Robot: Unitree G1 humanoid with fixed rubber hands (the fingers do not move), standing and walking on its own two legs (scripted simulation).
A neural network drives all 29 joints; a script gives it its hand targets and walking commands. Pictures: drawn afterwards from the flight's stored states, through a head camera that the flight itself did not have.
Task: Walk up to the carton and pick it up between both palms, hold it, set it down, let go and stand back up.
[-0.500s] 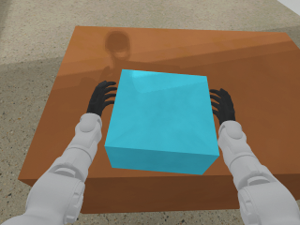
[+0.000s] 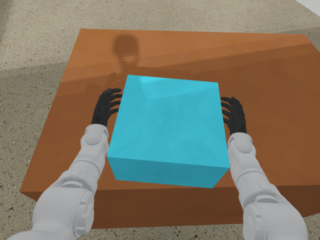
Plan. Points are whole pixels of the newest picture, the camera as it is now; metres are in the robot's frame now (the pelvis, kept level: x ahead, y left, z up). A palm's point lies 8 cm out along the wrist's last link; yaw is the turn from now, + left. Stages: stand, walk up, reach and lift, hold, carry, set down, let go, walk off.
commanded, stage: reach and lift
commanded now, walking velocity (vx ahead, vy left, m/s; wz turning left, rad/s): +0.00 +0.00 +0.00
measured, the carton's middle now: (168, 129) +0.41 +0.00 +0.01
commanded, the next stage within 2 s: none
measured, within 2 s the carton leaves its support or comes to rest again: leaves its support in 0.54 s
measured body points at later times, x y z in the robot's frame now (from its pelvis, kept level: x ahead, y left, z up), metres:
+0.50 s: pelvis -0.01 +0.00 +0.00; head +0.05 +0.01 +0.45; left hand +0.41 +0.17 +0.05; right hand +0.40 -0.18 +0.05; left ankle +0.00 +0.12 -0.74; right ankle +0.00 -0.13 -0.74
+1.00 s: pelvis -0.03 +0.00 +0.00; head -0.02 +0.00 +0.45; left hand +0.38 +0.17 +0.10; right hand +0.37 -0.18 +0.10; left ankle +0.00 +0.12 -0.74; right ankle +0.00 -0.13 -0.74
